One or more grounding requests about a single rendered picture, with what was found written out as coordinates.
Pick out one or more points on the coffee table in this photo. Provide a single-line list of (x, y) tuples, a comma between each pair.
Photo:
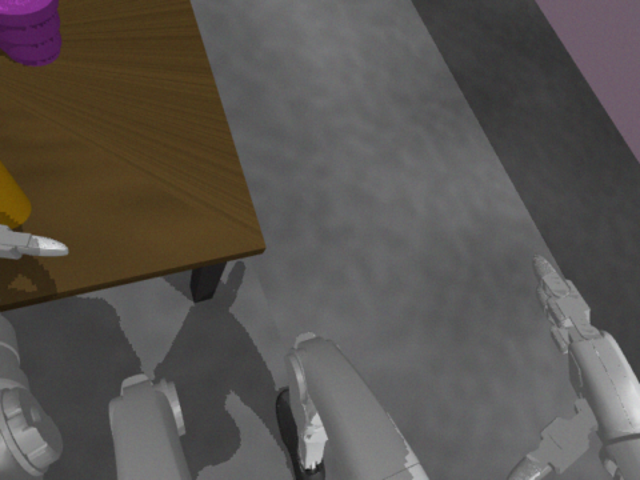
[(123, 149)]

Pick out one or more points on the left robot hand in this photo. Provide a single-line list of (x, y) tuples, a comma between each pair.
[(14, 244)]

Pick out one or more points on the right robot foot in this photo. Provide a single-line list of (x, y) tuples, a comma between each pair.
[(288, 430)]

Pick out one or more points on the right robot arm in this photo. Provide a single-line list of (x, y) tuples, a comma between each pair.
[(621, 457)]

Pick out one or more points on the right robot hand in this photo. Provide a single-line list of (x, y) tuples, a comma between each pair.
[(607, 388)]

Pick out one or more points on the left robot arm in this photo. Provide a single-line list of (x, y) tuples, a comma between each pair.
[(29, 439)]

